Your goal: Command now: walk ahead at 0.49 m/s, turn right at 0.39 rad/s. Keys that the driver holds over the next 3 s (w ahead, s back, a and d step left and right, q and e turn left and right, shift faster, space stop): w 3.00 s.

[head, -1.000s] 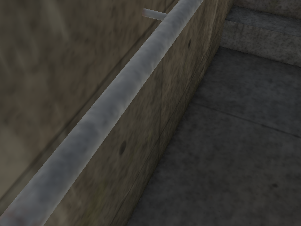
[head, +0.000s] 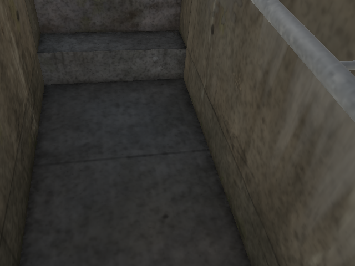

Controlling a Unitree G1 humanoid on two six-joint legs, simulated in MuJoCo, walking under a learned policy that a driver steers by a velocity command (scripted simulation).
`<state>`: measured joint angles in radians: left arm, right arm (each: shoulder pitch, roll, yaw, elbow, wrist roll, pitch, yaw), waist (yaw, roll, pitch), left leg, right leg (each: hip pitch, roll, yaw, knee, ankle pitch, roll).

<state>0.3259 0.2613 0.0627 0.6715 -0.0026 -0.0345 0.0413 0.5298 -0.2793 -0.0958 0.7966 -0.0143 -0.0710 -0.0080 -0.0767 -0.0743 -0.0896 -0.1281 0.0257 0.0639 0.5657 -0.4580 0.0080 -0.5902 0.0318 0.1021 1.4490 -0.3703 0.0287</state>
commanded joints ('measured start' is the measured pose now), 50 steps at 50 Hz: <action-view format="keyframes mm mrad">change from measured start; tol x32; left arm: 1 -51 43 21 -72 -9 7 -4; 12 297 99 16 35 6 -9 -11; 50 -370 -4 -13 0 -45 -24 -26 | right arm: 1 95 -53 -3 30 3 -13 -17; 50 118 -75 -7 107 9 27 -72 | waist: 1 -17 237 301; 12 82 -43 -189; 28 43 -282 215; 32 -160 426 304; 50 -37 293 258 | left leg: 1 31 215 -211 -284 252 175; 7 -190 149 6 -146 1076 97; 9 -148 18 42 148 790 120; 11 -294 -93 -86 709 -188 22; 25 55 -50 -9 -101 431 -30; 28 -175 -27 -47 248 -121 39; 31 135 35 -178 -125 -122 93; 33 -10 261 -864 -470 -316 197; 50 84 135 -166 -306 1000 127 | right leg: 1 -344 -45 -25 85 58 0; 8 344 36 -215 -729 64 -39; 11 691 -491 375 -896 1576 -237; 14 413 -407 351 -1050 698 -265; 20 334 -245 70 -1066 551 -154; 27 175 -312 332 -1261 -699 -112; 35 -336 -123 59 -170 76 17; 50 8 -24 -190 -751 258 59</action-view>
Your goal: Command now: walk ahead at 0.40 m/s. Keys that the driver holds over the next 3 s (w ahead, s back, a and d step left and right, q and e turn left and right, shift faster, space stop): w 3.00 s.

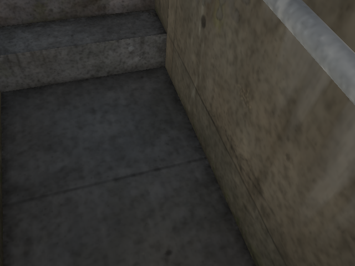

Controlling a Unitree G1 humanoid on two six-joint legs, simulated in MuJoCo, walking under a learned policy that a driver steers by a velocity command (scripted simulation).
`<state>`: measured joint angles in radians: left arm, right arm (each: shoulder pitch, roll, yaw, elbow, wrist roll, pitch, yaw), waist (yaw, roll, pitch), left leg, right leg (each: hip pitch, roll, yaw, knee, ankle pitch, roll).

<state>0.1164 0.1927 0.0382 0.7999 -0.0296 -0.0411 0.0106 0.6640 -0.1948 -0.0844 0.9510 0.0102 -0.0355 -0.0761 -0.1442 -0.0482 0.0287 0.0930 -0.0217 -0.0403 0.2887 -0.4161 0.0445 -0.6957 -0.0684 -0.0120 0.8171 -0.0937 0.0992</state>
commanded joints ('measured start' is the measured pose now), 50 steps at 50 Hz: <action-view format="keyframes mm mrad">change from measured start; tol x64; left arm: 1 -135 67 25 -143 -8 -8 4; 50 268 160 77 -75 47 2 -13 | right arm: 1 10 -162 -23 -39 -2 0 -9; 50 -104 -137 5 -13 9 -5 22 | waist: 1 50 242 84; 50 293 280 -116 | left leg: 1 -88 182 -53 68 1329 74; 4 -269 125 -14 565 1083 -6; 6 -455 -91 -380 1201 -323 -91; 26 -156 8 78 285 109 -3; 29 -60 350 -739 -30 221 196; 50 -231 122 32 460 1082 46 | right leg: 1 216 142 -116 -147 -44 -34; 6 945 -420 671 -296 820 -454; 22 340 -264 344 -665 -635 -265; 31 -146 37 188 702 -291 -39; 50 695 113 -56 -248 133 -161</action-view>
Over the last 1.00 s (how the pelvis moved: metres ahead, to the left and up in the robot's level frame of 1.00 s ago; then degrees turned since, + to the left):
0.31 0.05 0.01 -3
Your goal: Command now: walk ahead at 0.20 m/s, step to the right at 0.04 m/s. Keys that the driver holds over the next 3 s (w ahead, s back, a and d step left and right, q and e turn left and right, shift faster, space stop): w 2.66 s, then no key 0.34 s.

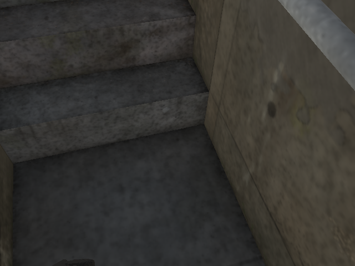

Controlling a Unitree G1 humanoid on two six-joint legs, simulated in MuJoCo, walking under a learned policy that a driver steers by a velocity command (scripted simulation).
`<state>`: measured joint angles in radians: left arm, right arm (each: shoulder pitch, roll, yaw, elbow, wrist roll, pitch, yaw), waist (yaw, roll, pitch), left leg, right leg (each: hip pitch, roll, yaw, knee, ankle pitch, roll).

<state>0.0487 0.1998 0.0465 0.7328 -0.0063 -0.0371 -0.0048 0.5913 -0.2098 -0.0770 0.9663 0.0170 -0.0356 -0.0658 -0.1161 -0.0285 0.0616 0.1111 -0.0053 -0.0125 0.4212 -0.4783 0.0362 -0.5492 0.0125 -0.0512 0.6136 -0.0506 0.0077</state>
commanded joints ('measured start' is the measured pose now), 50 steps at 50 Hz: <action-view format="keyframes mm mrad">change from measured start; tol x32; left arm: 1 535 228 66 46 63 14 24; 38 -136 39 -26 -13 32 -2 2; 46 565 274 89 145 96 -24 78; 50 193 126 56 101 56 -43 81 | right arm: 1 -95 -54 14 -56 -15 -29 41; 3 277 -89 0 45 57 -45 69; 22 -391 -53 21 -183 19 11 26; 25 66 -199 -55 34 -16 -25 34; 50 -201 -165 -27 -96 -43 -16 59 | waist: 1 317 -14 -234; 22 109 -156 120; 26 -33 498 -87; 50 159 -26 -48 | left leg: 1 -456 -35 -18 814 384 -47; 2 -476 -119 -346 1081 -247 -73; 15 -399 41 -53 280 315 -79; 22 -776 144 -121 390 19 30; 25 -14 89 -149 68 269 47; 27 18 371 -765 -237 106 234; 42 -129 144 5 -26 1393 67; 46 -704 -89 -158 1050 -157 118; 50 -766 18 -191 962 247 63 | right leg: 1 790 -196 243 -111 607 -235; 2 849 -466 646 -57 987 -381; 4 574 -470 593 -235 211 -307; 13 191 -161 102 -347 28 -107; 21 271 -419 543 -410 -814 -189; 29 -378 -30 154 860 -286 -75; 38 -114 -14 -13 128 -30 -10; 45 910 -125 132 -87 67 -62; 47 843 -491 854 -294 -315 -297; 50 395 -356 543 -387 -373 -226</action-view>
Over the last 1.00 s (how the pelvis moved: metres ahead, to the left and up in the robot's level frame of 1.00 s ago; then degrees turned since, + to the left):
0.47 0.07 -0.01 0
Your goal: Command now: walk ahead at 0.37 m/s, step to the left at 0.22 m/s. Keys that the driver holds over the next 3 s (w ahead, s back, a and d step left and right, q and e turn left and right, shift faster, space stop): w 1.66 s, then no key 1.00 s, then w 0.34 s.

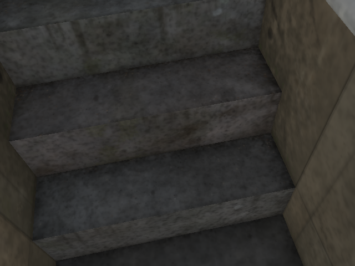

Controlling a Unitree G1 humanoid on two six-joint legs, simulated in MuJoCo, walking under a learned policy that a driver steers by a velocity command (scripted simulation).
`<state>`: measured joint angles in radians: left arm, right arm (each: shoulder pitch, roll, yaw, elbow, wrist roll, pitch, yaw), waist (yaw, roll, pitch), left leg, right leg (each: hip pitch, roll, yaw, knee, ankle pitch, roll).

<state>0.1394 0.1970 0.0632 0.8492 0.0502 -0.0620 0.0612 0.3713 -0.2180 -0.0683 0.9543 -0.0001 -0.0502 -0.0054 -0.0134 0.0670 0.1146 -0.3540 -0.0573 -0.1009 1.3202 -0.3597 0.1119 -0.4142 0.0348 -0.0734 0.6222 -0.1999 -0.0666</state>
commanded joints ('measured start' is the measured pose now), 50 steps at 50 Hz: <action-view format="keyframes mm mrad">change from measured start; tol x32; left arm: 1 106 111 36 3 0 -24 14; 18 457 -43 -41 74 -9 -1 -2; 31 -56 -3 -35 -21 -51 62 10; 35 414 123 6 84 18 -29 1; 50 140 102 2 -31 -53 14 40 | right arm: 1 9 -127 -25 -84 -33 23 -9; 50 32 59 34 -117 -2 50 -63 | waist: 1 38 -102 -92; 12 -21 -495 -109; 18 0 385 -277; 32 107 238 -145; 35 100 -319 -281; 50 -39 -320 -193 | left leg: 1 -272 78 -104 22 134 -35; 16 456 58 190 -898 191 -170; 17 398 346 -254 -904 479 -94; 18 436 489 -538 -1030 101 74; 20 218 419 -483 -1059 -324 142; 30 2 255 -37 -1036 311 73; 33 44 90 143 -674 810 45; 35 -167 -29 67 -111 -132 -42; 41 -321 -38 -78 256 18 -94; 50 265 14 157 -891 309 -44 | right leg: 1 203 -374 494 -386 -92 -154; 10 39 -196 102 -462 120 -12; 13 15 -168 88 -407 -314 -92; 20 -455 -53 222 1052 -107 -18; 31 125 -5 -16 -23 -45 65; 33 364 57 -125 -230 338 75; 36 457 -535 521 -232 1034 -151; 44 189 -234 135 -357 -9 -101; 50 158 -248 170 -288 343 -101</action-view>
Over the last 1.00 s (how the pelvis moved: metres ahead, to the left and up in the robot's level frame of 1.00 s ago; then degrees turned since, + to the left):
0.47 0.08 0.00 0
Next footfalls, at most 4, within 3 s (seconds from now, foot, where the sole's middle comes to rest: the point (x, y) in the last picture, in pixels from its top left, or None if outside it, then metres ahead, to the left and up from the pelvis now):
0.32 left None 0.28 0.20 -0.76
0.66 right None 0.37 -0.07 -0.76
1.02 left None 0.35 0.19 -0.75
1.44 right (216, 257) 0.45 -0.06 -0.76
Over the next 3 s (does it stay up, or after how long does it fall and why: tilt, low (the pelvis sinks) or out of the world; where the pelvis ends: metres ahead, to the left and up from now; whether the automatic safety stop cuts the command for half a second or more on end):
stays up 0.35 0.07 0.02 its command is cut before an obstacle after 0.6 s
